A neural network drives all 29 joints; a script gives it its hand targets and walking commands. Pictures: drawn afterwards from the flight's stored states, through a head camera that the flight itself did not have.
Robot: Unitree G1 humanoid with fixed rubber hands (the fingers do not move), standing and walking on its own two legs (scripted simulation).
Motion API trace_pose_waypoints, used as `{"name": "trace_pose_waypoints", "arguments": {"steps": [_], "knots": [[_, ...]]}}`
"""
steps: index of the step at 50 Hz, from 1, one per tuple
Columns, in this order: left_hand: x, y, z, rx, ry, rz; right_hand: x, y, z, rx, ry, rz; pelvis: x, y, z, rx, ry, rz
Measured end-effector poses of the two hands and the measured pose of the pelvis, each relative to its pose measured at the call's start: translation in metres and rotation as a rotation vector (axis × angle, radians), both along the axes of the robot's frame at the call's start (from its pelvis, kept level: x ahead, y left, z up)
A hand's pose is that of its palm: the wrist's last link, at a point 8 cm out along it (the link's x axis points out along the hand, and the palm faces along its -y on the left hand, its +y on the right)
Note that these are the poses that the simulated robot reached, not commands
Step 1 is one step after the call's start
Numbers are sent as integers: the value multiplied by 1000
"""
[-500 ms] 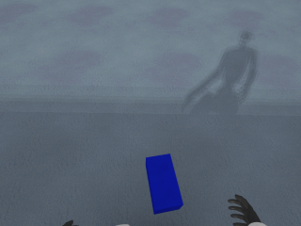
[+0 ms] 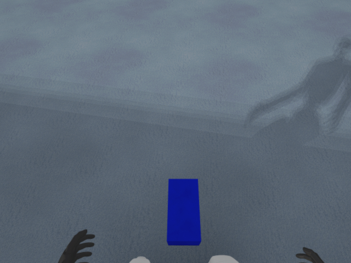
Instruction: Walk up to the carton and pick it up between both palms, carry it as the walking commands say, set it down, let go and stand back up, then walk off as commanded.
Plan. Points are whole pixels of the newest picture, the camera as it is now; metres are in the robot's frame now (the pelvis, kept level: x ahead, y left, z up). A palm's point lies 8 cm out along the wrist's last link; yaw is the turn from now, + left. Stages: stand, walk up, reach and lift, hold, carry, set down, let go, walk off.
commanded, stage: walk off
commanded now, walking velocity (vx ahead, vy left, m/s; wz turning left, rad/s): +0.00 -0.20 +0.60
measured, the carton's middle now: (183, 211) +0.39 -0.05 -0.69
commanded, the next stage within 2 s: stand in 1.50 s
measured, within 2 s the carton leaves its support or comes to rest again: neither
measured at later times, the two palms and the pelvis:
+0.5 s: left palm out of the picture -0.01 +0.17 -0.12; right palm (309, 214) +0.20 -0.32 -0.07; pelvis +0.01 -0.10 +0.02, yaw +19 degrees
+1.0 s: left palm out of the picture +0.01 +0.02 -0.08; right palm (314, 170) +0.32 -0.41 -0.11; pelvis +0.07 -0.24 +0.01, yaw +37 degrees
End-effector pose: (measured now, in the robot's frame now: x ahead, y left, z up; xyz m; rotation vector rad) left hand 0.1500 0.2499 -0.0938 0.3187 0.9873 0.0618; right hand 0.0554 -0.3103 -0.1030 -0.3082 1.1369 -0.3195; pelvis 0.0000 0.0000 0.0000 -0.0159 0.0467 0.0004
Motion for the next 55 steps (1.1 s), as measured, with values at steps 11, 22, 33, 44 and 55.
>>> {"name": "trace_pose_waypoints", "arguments": {"steps": [11, 22, 33, 44, 55], "knots": [[-84, -38, 8, 13, 39, 261, 91, 1, -1, 118, -34, 242, 4, -51, 12, 26, -10, 157], [-168, -74, -34, -91, 201, 447, 151, 14, 25, 66, -125, 431, 10, -84, 6, -5, -29, 293], [-118, -108, -10, -79, 73, 466, 147, -80, 33, -26, 3, 452, 25, -143, 17, -41, -13, 416], [-114, -193, 12, 2, 31, 591, 222, -125, -6, 60, 11, 574, 59, -219, 9, 27, -3, 562], [-173, -265, -15, -52, 88, 848, 295, -58, 6, 150, -54, 842, 83, -256, 6, 17, -14, 714]]}}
